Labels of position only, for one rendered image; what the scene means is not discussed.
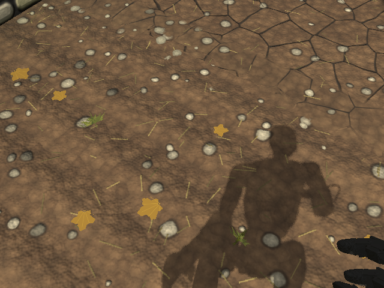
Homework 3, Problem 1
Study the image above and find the robot right hand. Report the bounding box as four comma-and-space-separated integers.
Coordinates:
332, 236, 384, 288

